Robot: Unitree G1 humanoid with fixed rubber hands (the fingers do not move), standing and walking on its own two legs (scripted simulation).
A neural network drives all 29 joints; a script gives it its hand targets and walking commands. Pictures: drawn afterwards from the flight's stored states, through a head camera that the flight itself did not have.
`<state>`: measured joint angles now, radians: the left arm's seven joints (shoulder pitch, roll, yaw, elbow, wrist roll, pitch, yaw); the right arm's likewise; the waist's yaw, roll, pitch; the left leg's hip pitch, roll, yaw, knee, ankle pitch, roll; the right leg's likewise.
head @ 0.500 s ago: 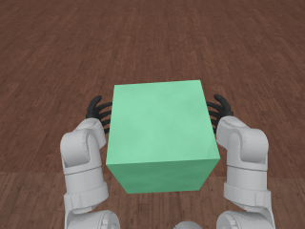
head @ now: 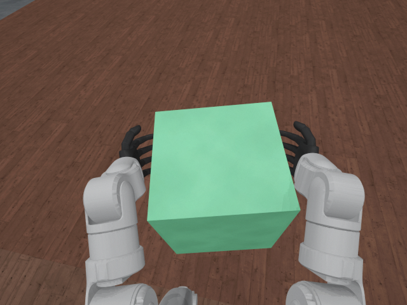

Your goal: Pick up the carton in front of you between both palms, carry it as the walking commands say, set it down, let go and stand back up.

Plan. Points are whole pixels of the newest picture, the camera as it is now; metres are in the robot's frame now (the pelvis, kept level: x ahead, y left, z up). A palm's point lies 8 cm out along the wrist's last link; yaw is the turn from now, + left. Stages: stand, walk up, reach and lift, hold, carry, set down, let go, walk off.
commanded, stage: carry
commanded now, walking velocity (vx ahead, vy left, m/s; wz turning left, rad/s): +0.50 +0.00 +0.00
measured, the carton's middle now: (218, 186) +0.35 +0.02 +0.05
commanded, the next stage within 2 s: none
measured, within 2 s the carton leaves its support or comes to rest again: neither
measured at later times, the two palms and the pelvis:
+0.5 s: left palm (162, 53) +0.66 +0.17 +0.17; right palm (287, 54) +0.63 -0.13 +0.17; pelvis +0.30 +0.05 +0.03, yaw -2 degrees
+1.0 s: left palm (180, 24) +0.91 +0.16 +0.13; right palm (272, 22) +0.92 -0.14 +0.13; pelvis +0.62 +0.00 +0.04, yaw +1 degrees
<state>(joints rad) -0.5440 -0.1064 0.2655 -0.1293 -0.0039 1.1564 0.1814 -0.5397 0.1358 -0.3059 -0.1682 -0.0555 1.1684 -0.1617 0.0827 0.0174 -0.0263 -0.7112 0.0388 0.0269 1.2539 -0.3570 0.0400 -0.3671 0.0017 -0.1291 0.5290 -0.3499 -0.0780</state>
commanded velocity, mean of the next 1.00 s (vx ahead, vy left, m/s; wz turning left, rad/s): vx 0.50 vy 0.00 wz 0.00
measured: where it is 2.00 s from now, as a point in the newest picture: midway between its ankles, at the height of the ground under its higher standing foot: (222, 130)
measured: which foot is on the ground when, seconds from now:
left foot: up 0.00-0.20, down 0.22-0.70, up 0.72-1.00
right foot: down 0.00-0.24, up 0.26-0.66, down 0.68-1.00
